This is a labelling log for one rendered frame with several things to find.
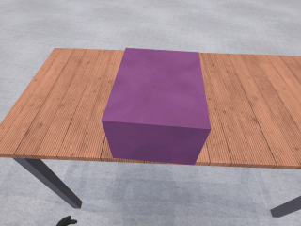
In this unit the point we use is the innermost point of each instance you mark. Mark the left robot hand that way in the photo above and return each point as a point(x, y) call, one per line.
point(66, 221)

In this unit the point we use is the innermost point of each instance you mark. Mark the table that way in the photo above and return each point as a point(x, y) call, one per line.
point(254, 106)

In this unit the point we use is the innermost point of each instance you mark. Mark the carton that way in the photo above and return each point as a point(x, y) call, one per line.
point(157, 109)

